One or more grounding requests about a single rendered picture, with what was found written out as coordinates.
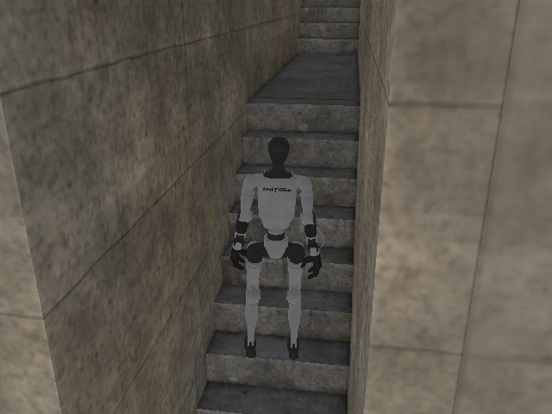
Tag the stairs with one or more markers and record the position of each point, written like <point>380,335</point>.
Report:
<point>329,27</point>
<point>324,141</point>

